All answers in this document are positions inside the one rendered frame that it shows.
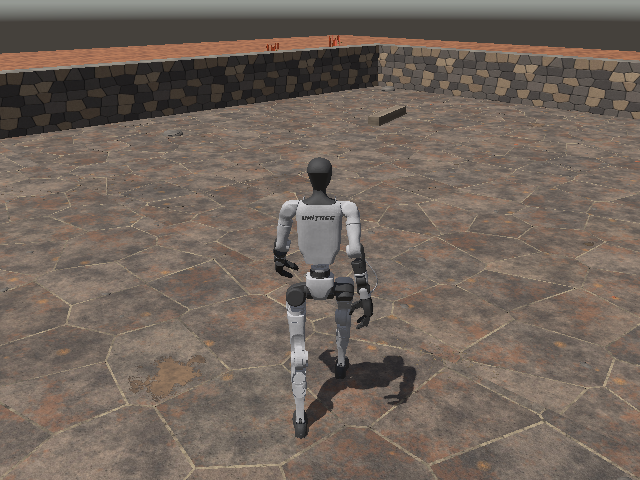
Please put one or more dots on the left robot forearm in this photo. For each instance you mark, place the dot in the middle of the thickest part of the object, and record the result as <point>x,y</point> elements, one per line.
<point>279,257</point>

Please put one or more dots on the right robot forearm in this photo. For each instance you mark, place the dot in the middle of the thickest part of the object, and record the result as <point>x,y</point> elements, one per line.
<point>361,276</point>

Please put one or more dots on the robot left upper arm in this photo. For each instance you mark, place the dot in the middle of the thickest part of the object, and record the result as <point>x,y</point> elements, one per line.
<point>287,212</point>

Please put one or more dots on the left robot hand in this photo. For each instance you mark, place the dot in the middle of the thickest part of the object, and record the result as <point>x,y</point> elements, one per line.
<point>288,264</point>

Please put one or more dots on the robot head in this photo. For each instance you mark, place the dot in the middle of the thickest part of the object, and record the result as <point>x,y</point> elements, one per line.
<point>319,171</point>

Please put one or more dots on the right robot hand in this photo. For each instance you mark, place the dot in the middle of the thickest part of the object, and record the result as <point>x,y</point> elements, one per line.
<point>367,306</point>

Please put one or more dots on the robot right upper arm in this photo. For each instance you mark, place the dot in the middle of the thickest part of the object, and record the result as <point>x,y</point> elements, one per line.
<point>353,227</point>

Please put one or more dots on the robot left foot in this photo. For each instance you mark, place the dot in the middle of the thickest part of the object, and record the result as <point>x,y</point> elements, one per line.
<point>300,429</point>

